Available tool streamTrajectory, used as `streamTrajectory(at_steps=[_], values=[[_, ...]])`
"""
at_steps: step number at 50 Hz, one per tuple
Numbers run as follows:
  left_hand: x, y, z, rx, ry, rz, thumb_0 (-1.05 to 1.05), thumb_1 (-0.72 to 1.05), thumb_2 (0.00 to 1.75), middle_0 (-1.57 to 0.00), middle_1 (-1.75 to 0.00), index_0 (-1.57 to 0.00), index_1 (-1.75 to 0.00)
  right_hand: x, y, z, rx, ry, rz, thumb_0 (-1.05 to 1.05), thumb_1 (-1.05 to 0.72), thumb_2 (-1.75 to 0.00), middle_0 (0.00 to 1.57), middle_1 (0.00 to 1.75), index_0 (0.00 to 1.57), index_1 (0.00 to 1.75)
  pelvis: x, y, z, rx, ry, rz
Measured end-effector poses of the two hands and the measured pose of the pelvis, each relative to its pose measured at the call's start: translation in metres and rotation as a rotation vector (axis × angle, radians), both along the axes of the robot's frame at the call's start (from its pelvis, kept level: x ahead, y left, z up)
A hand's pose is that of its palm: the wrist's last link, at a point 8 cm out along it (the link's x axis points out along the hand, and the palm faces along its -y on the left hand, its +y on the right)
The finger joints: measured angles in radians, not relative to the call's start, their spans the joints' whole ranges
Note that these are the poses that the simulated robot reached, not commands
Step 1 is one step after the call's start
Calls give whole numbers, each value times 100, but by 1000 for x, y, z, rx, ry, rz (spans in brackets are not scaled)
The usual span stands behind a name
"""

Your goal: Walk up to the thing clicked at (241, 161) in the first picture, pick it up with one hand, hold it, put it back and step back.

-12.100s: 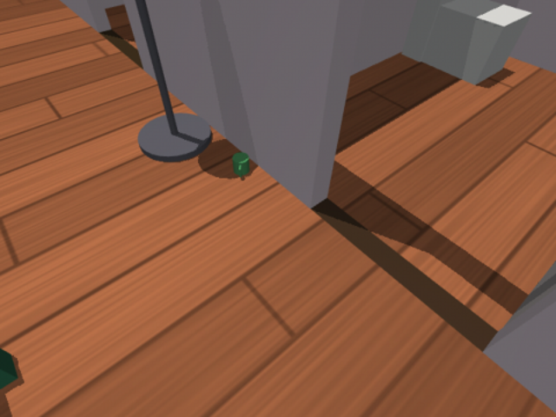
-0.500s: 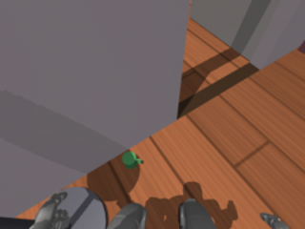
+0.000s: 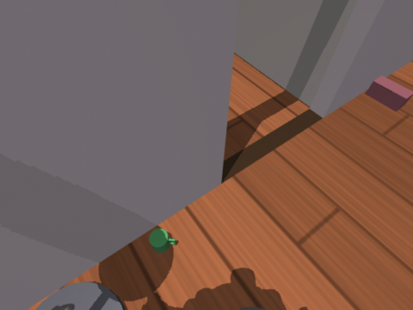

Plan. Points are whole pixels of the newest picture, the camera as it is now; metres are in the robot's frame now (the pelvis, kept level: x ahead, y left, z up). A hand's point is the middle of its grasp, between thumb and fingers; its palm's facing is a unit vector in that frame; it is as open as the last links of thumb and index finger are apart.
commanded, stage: stand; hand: left
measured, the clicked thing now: (163, 240) +0.48 +0.20 -0.72
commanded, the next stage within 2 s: none
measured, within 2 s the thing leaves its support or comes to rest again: neither
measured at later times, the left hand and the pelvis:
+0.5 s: hand out of the picture +0.12 +0.28 -0.14, palm faces -0.02 -0.94 -0.34, open 7.4 cm; pelvis +0.02 +0.03 +0.01, yaw -1 degrees
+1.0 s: hand out of the picture +0.08 +0.28 -0.14, palm faces -0.04 -0.94 -0.34, open 7.4 cm; pelvis +0.01 +0.03 +0.01, yaw +0 degrees
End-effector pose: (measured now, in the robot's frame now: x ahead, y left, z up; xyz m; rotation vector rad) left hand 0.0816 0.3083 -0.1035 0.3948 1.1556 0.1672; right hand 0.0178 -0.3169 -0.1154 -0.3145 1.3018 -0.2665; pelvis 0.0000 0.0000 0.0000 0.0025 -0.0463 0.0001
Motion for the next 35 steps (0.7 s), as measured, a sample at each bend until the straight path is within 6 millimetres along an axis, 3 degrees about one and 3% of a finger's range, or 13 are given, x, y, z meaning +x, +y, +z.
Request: streamTrajectory(at_steps=[7,12,18,26,35], values=[[39,-22,6,-34,-86,-39,0,91,90,-20,-30,-20,-30,59,18,0,42,-133,59,1,-91,-89,20,29,20,30,-1,3,4,3,-9,7],[50,-19,4,-69,-105,-18,0,91,90,-20,-30,-20,-30,79,37,6,62,-172,78,0,-91,-89,20,29,20,30,4,11,6,-1,-18,-2],[49,-1,2,-78,-77,7,0,91,90,-20,-30,-20,-30,83,49,13,56,-162,81,0,-91,-89,21,29,20,30,13,21,10,-5,-11,-8],[27,23,-1,-53,2,57,0,91,90,-20,-30,-20,-30,80,52,15,30,-116,67,1,-91,-89,21,29,20,30,16,31,13,-3,-9,-11],[4,31,-3,-39,63,74,0,91,90,-20,-30,-20,-30,80,56,14,31,-100,65,1,-91,-89,21,29,20,30,13,36,14,-1,-3,-10]])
